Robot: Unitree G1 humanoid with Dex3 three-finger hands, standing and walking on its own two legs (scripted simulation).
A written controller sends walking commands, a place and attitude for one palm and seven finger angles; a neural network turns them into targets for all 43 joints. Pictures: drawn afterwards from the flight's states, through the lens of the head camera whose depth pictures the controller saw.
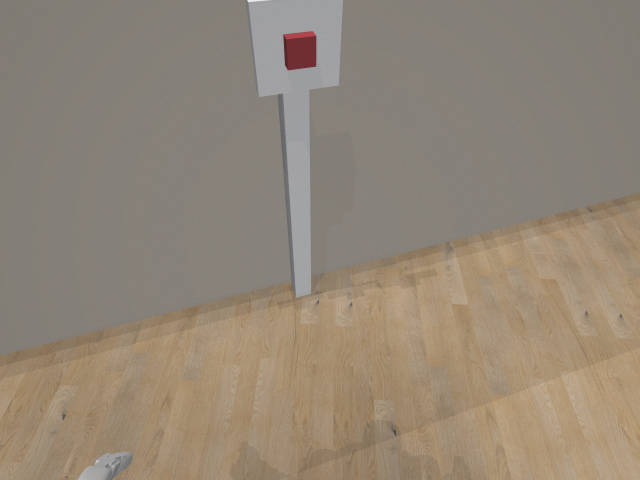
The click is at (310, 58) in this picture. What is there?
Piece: button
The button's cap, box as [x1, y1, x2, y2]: [283, 31, 315, 69]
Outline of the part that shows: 312,31 283,34 285,65 288,69 315,66 315,35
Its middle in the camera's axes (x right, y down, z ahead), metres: -0.04 -0.36 +0.75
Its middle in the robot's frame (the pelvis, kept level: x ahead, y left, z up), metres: +0.83 +0.09 +0.16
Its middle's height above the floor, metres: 0.92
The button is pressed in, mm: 0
